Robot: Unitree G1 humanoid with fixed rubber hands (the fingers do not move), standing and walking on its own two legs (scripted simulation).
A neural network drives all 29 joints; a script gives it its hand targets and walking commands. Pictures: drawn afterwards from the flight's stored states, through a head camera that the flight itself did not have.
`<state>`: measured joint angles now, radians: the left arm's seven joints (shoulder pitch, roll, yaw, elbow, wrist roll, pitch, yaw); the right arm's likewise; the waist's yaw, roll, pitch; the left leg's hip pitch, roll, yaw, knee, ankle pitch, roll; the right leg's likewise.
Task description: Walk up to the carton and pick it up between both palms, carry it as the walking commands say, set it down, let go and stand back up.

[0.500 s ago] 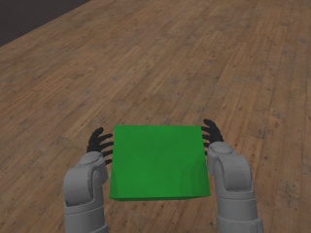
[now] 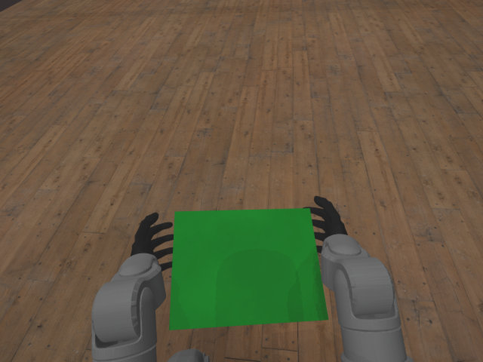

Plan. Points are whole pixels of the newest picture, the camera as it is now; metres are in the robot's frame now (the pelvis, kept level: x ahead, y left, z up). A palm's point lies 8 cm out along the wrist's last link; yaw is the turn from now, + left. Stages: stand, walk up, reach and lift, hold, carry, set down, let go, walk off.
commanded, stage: carry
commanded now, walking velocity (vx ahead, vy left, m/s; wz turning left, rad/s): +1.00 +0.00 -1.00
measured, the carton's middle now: (240, 274) +0.27 +0.05 +0.00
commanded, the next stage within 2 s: none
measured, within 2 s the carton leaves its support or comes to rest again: neither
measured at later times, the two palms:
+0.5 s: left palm (302, 43) +0.97 -0.05 +0.09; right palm (403, 54) +0.91 -0.33 +0.09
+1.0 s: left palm out of the picture +1.71 -0.32 +0.09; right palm out of the picture +1.50 -0.51 +0.10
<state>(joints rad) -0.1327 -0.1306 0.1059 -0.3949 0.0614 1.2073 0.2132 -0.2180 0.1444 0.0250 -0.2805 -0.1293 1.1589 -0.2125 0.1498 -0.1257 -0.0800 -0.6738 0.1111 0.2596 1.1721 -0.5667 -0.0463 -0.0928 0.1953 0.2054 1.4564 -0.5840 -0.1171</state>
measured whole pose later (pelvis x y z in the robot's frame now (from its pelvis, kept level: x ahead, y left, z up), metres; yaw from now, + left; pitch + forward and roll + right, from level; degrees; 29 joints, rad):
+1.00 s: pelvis +1.39 -0.22 +0.03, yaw -54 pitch -1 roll -14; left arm -0.25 -0.13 -0.06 -0.53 0.03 1.16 0.35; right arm -0.09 0.13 -0.09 -0.42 -0.02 1.01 -0.17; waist 0.20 0.02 0.21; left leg -0.83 0.17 -0.15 1.12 -0.27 -0.06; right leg -0.23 0.00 0.08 1.13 -0.55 0.06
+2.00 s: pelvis +2.12 -0.17 +0.08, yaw -67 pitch +2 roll -5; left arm -0.34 -0.17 0.04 -0.28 0.06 1.09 0.30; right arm -0.22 0.14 -0.12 -0.26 -0.02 1.19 -0.28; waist 0.10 0.00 0.11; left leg -0.52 0.04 -0.04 0.86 -0.38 0.03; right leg -0.40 0.02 -0.09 1.14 -0.56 0.05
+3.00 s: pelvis +1.99 -0.10 +0.12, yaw -66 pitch +6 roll +6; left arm -0.33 -0.17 0.11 -0.32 0.06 1.14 0.22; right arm -0.27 0.15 -0.09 -0.38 -0.02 1.28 -0.34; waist -0.02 0.02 0.03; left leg -0.40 0.01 0.01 0.72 -0.34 0.00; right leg -0.38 0.02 -0.09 0.44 -0.18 -0.14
